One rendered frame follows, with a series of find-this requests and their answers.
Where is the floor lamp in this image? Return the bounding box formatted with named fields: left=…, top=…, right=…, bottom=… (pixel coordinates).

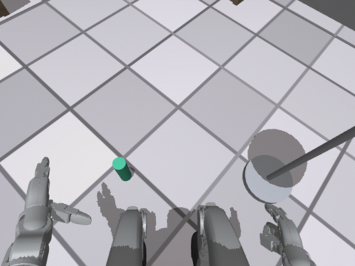
left=242, top=126, right=355, bottom=204

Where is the can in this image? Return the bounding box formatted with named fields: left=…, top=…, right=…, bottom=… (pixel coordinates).
left=112, top=157, right=131, bottom=181

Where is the left robot hand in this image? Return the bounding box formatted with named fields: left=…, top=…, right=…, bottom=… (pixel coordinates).
left=24, top=157, right=92, bottom=225

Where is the left robot arm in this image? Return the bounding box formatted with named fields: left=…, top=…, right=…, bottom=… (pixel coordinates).
left=1, top=206, right=53, bottom=266

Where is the right robot arm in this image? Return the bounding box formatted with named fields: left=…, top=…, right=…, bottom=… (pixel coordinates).
left=282, top=245, right=316, bottom=266

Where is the right robot hand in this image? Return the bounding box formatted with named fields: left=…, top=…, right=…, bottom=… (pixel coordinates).
left=260, top=203, right=303, bottom=256

